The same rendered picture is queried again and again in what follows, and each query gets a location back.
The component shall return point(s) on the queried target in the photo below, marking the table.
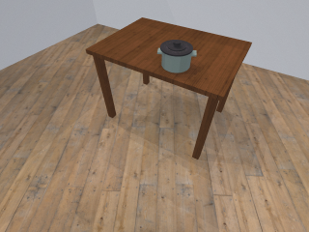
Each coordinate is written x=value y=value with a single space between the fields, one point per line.
x=211 y=73

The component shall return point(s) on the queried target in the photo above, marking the knob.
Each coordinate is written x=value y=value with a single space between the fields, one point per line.
x=176 y=43

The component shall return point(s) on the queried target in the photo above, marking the pot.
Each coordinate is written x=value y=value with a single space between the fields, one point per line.
x=176 y=64

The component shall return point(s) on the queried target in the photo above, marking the lid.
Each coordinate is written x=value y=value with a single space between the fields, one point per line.
x=170 y=49

